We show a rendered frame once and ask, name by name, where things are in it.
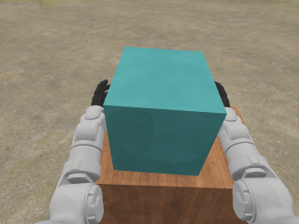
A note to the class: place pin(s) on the robot right forearm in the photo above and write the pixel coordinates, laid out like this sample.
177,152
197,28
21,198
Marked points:
242,154

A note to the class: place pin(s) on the right robot hand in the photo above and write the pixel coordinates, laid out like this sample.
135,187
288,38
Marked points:
222,94

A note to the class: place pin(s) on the carton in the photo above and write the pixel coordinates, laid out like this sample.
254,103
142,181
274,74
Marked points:
163,111

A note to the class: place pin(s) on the robot left forearm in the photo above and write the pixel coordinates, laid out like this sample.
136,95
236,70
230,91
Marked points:
83,165

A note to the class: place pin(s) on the right robot upper arm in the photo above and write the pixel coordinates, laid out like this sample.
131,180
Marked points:
263,200

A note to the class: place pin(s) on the pedestal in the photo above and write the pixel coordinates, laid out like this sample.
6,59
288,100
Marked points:
131,197

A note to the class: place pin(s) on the left robot upper arm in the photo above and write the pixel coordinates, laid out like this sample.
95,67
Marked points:
80,203

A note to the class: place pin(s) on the left robot hand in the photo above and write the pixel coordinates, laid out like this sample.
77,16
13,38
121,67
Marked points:
100,95

